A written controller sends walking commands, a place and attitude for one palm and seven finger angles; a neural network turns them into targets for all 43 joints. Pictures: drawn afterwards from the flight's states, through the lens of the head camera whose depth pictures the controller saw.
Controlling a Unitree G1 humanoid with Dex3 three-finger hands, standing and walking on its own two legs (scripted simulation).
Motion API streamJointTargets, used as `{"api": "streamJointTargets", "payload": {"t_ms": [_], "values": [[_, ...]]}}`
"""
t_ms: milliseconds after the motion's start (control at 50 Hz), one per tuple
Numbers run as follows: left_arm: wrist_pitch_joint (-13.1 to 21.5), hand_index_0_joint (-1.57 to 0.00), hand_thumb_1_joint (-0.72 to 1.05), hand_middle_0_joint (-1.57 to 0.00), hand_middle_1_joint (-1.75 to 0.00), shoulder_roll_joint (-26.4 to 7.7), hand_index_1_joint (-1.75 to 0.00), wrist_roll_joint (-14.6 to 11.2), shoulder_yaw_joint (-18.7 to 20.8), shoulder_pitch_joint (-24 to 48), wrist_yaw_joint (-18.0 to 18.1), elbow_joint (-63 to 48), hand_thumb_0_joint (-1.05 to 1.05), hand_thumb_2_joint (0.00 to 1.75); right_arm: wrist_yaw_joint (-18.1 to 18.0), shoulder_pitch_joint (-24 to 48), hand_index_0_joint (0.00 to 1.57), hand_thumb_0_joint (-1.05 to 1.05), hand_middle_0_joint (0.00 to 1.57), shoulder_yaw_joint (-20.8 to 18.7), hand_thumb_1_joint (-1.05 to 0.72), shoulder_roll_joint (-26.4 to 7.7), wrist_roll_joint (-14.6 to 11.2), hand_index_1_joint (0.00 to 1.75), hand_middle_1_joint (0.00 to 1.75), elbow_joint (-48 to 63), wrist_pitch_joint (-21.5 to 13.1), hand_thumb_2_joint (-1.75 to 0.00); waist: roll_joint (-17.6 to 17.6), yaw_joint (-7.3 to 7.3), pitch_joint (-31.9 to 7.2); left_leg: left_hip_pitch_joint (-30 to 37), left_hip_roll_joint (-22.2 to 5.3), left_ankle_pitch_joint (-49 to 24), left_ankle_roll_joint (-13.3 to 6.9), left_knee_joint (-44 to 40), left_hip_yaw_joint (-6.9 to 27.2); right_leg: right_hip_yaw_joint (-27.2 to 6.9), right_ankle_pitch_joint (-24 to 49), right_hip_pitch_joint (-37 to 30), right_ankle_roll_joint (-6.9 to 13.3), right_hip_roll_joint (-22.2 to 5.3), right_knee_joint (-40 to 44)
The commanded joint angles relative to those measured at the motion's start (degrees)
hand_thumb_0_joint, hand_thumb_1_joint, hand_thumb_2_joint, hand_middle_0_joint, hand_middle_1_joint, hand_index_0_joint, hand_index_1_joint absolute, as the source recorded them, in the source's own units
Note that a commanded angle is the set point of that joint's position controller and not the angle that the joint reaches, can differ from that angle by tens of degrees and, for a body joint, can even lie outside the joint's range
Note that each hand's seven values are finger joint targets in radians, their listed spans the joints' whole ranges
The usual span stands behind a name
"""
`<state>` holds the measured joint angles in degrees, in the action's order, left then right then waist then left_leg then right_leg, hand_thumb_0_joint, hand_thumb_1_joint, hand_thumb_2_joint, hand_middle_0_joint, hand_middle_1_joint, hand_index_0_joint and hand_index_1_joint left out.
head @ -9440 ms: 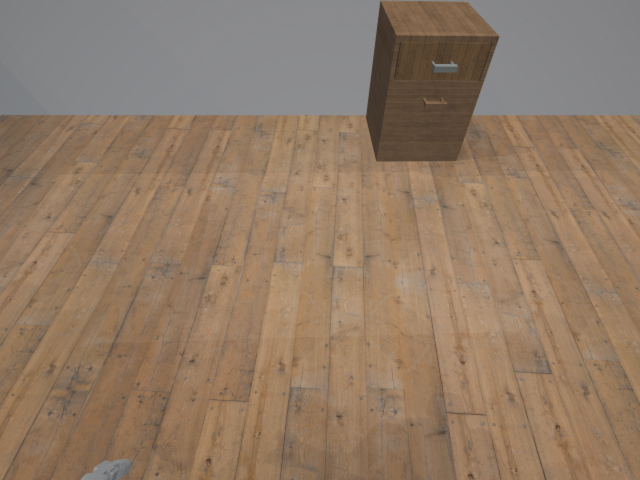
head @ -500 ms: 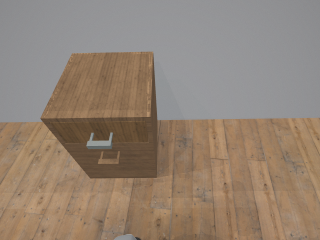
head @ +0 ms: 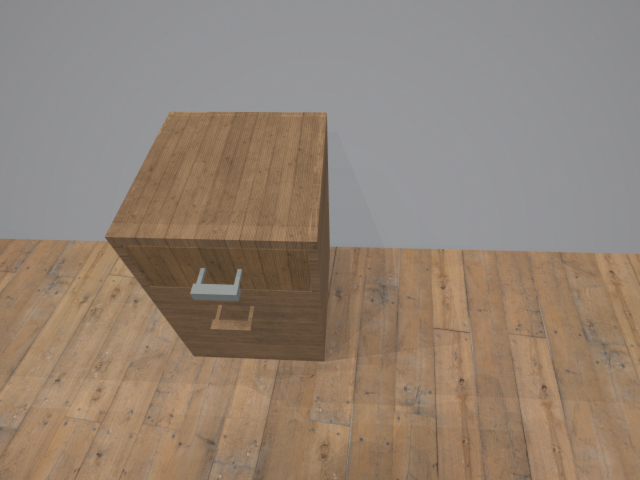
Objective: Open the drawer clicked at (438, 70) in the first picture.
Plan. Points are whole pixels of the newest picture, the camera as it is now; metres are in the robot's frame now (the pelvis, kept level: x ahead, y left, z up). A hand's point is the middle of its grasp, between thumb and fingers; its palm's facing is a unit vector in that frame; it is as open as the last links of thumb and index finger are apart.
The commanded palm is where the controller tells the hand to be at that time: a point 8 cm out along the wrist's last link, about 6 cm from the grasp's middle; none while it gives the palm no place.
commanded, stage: come to a stop and stand still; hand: left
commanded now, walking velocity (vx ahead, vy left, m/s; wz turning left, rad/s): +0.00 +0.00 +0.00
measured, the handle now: (218, 282) +0.51 +0.29 -0.24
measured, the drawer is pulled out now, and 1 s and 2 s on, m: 0.00 0.00 0.00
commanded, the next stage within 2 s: look again from close up in 0.36 s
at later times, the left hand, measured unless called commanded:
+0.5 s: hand out of the picture +0.01 +0.20 -0.18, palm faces +0.00 -0.98 -0.17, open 7.3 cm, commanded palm none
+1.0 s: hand out of the picture +0.01 +0.20 -0.17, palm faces +0.00 -0.98 -0.21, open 7.3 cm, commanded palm none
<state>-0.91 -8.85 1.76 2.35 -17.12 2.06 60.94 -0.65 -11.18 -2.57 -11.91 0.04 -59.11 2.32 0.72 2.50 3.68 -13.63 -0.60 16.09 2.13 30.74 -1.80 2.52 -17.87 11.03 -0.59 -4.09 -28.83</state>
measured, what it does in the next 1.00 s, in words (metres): steps on the spot: left foot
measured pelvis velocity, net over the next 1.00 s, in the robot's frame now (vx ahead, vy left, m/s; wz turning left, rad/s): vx -0.02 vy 0.02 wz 0.00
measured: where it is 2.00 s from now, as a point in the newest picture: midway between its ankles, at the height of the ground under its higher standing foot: outside the picture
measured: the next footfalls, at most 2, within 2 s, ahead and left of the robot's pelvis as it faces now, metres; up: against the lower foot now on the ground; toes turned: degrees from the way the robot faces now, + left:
left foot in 0.02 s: +0.03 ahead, +0.14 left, +0.00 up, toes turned +1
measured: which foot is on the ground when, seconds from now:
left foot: up 0.00-0.00, down 0.02-1.00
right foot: down 0.00-1.00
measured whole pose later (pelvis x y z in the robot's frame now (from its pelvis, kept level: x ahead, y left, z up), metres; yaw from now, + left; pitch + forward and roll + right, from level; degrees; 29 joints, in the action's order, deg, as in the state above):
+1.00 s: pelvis -0.02 +0.02 +0.00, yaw +0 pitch -3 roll +0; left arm -0.6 -10.0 1.1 -0.8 -15.3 2.0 58.6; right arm -0.5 -14.2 -0.4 -10.3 0.5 -59.0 1.2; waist 0.1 -0.1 1.0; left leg -11.8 -1.5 15.2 0.1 29.5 -2.2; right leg 2.0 -15.8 9.6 -2.1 -2.9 -28.0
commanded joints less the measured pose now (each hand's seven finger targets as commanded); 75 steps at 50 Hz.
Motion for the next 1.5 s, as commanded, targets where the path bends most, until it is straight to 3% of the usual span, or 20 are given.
{"api": "streamJointTargets", "payload": {"t_ms": [0,40,80,200,420,440,540,640,940,1060,1080,1100,1120,1140,1160,1180,1220,1300,1360,1480], "values": [[0.45,-0.20,0.90,-0.20,-0.30,-5.04,-0.30,-1.16,0.73,-2.07,0.37,-2.18,0.00,0.90,-0.76,-6.45,0.20,0.00,0.20,-0.68,-0.90,-7.73,0.77,0.30,0.30,0.84,-2.74,-0.90,5.69,-1.71,-7.04,12.39,-12.41,-26.15,-5.86,-8.96,10.56,-0.92,2.76,5.95,0.64,-0.53,-3.07],[0.29,-0.20,0.90,-0.20,-0.30,-3.35,-0.30,-0.82,0.07,-1.70,0.21,-1.43,0.00,0.90,-1.07,-3.32,0.20,0.00,0.20,-0.34,-0.90,-7.52,0.84,0.30,0.30,1.47,-2.11,-0.90,3.68,-0.82,-2.03,3.70,-14.04,-18.70,-8.53,-12.32,9.47,0.13,-5.20,4.13,0.11,0.57,-4.71],[-0.13,-0.20,0.90,-0.20,-0.30,-3.79,-0.30,-0.84,-0.30,-1.08,0.08,0.18,0.00,0.90,-1.60,-2.02,0.20,0.00,0.20,0.42,-0.90,-5.19,0.72,0.30,0.30,0.48,-2.50,-0.90,11.01,-0.94,-0.05,4.15,-11.29,-22.88,-8.17,-13.93,8.51,-0.01,-3.08,3.71,0.02,-0.09,-4.56],[0.91,-0.20,0.90,-0.20,-0.30,-5.82,-0.30,-0.70,-0.87,-2.41,-0.01,2.90,0.00,0.90,-1.48,-2.85,0.20,0.00,0.20,0.75,-0.90,-3.05,0.17,0.30,0.30,0.01,-2.51,-0.90,-1.22,-1.96,0.59,5.35,-5.44,-15.41,-3.52,-9.05,3.16,-3.74,14.02,0.85,0.47,-2.31,6.94],[1.46,-0.20,0.90,-0.20,-0.30,-5.20,-0.30,-1.07,-1.03,-2.17,0.05,3.23,0.00,0.90,-1.64,-5.47,0.20,0.00,0.20,1.32,-0.90,-2.76,0.34,0.30,0.30,-2.56,-3.72,-0.90,0.26,-1.89,-2.32,7.14,-5.47,-19.95,-3.21,-10.54,3.31,-2.77,15.82,-3.00,0.33,-2.54,8.01],[2.75,-0.20,0.90,-0.20,-0.30,-17.02,-0.30,-0.68,-1.27,2.37,-0.52,-2.89,0.00,0.90,-0.98,-2.69,0.20,0.00,0.20,0.86,-0.90,-11.35,0.32,0.30,0.30,4.12,-3.85,-0.90,2.28,-3.36,4.03,3.43,-3.27,-15.53,-3.41,-10.92,4.47,-1.87,7.09,1.44,1.96,0.38,5.86],[2.86,-0.20,0.90,-0.20,-0.30,-7.64,-0.30,-0.97,-1.33,-2.43,0.59,-3.36,0.00,0.90,-1.28,-5.52,0.20,0.00,0.20,0.75,-0.90,-4.57,0.99,0.30,0.30,4.19,-4.36,-0.90,-1.72,-2.54,-9.79,4.80,-5.10,-20.08,-4.28,-2.05,4.76,-3.68,16.83,-2.42,2.26,-2.25,3.35],[2.27,-0.20,0.90,-0.20,-0.30,-8.94,-0.30,-1.09,-1.42,-1.52,0.82,-4.93,0.00,0.90,-0.99,-6.70,0.20,0.00,0.20,0.73,-0.90,-5.18,0.91,0.30,0.30,3.72,-3.34,-0.90,-2.66,-2.79,-5.46,1.68,-4.35,-20.00,-3.42,-1.34,3.01,-3.32,23.96,-2.40,1.95,-2.72,1.59],[1.41,-0.20,0.90,-0.20,-0.30,-8.68,-0.30,-0.90,-1.65,0.04,0.50,-4.76,0.00,0.90,-0.06,-5.16,0.20,0.00,0.20,1.09,-0.90,-5.17,0.66,0.30,0.30,2.26,-2.02,-0.90,-1.17,-2.97,2.73,-1.08,-4.01,-1.25,-2.88,-8.41,3.84,-4.17,0.10,2.95,0.68,-1.66,8.85],[1.62,-0.20,0.90,-0.20,-0.30,-7.44,-0.30,-0.93,-1.64,-1.88,0.45,-3.34,0.00,0.90,-0.12,-5.29,0.20,0.00,0.20,1.20,-0.90,-4.98,0.48,0.30,0.30,1.07,-2.35,-0.90,0.70,-2.62,0.07,0.09,-4.58,-3.22,-3.11,-9.26,4.29,-3.27,3.85,0.66,0.36,-1.69,8.32],[2.58,-0.20,0.90,-0.20,-0.30,-8.95,-0.30,-0.31,-1.72,-4.83,2.26,-1.75,0.00,0.90,-0.16,-1.48,0.20,0.00,0.20,1.43,-0.90,-5.46,0.26,0.30,0.30,4.61,-3.50,-0.90,-4.16,-0.78,3.46,-4.11,-4.93,-7.98,-1.47,1.90,1.98,-6.76,23.38,2.60,0.94,-4.89,6.97],[12.41,-0.20,0.88,-0.20,-0.32,-29.27,-0.32,10.14,1.76,40.85,3.69,-87.74,0.00,0.89,-2.89,-1.24,0.20,0.00,0.20,1.64,-0.90,-12.52,-2.57,0.30,0.30,22.24,-11.26,-0.90,15.34,-5.90,-27.29,14.64,0.42,-17.98,-4.38,-6.99,1.00,-4.48,20.15,-0.84,3.47,2.86,-1.03],[7.68,-0.20,0.85,-0.20,-0.33,-22.71,-0.33,11.33,1.09,9.21,7.77,-71.46,0.00,0.88,-5.20,2.57,0.20,0.00,0.20,1.97,-0.90,-8.15,-1.94,0.30,0.30,19.86,-17.16,-0.90,22.18,0.37,-23.75,18.32,-2.45,-23.51,-3.08,-6.93,0.78,0.66,7.47,5.26,4.18,3.21,-4.92],[3.68,-0.21,0.83,-0.21,-0.34,-16.59,-0.34,7.85,-1.50,6.39,10.63,-69.60,0.00,0.87,-5.64,1.63,0.20,0.00,0.20,1.06,-0.90,-8.23,-2.49,0.30,0.30,15.66,-19.26,-0.90,16.00,-2.40,-19.59,9.21,-2.72,-11.56,-1.04,-7.84,1.75,3.13,1.54,7.38,3.00,3.99,-5.87],[-2.28,-0.21,0.81,-0.21,-0.36,-2.35,-0.36,9.46,-8.98,-10.85,10.78,-56.71,0.00,0.86,-5.88,1.42,0.20,0.00,0.20,1.38,-0.90,-4.89,-3.85,0.30,0.30,15.72,-19.89,-0.90,10.62,-2.56,-13.31,3.23,-2.97,-6.50,-2.45,-8.79,1.94,2.77,-0.55,10.02,2.35,4.04,-5.64],[-1.29,-0.21,0.78,-0.21,-0.37,-4.61,-0.37,11.04,-10.45,2.22,11.19,-70.24,0.00,0.85,-5.48,3.00,0.20,0.00,0.20,1.47,-0.90,-6.35,-3.57,0.30,0.30,20.95,-20.54,-0.90,7.52,-3.57,-5.83,-2.38,-1.49,1.11,-2.25,-8.40,3.42,2.59,0.72,10.49,2.17,3.51,-3.90],[-0.01,-0.21,0.74,-0.21,-0.40,-9.07,-0.40,22.34,-8.86,-1.06,14.70,-65.52,0.00,0.83,-5.15,4.08,0.20,0.00,0.20,0.96,-0.90,-8.46,-1.16,0.30,0.30,22.11,-20.20,-0.90,-0.84,-4.60,-2.13,-8.30,-0.32,9.24,-3.16,-5.14,4.13,1.51,-5.64,17.12,2.07,4.30,-3.11],[-0.35,-0.22,0.64,-0.22,-0.47,-9.37,-0.47,42.94,-6.74,-15.46,19.45,-54.15,0.00,0.79,-2.44,5.42,0.20,0.00,0.20,-1.50,-0.90,-8.37,2.55,0.30,0.30,29.49,-15.14,-0.90,-11.91,0.55,-4.58,-15.12,1.54,7.27,-2.32,1.78,1.74,-0.17,-15.12,22.07,3.04,5.74,-4.57],[1.04,-0.22,0.57,-0.22,-0.51,-11.15,-0.51,52.61,-4.27,-22.45,20.92,-54.47,0.00,0.76,0.21,8.70,0.20,0.00,0.20,-1.43,-0.90,-7.41,2.77,0.30,0.30,33.63,-8.70,-0.90,-11.06,5.19,-8.39,-16.96,2.08,2.54,-1.79,3.97,-0.39,-4.77,-11.15,19.13,4.77,5.50,-5.25],[4.10,-0.23,0.43,-0.23,-0.60,-20.28,-0.60,63.00,2.10,-3.64,25.94,-68.77,0.00,0.70,1.18,10.86,0.20,0.00,0.20,-1.70,-0.90,-6.24,4.44,0.30,0.30,37.51,-3.36,-0.90,-1.63,3.67,-16.23,-15.03,2.49,0.30,-3.12,10.85,-0.42,-8.16,-6.21,23.95,5.02,5.04,-10.21]]}}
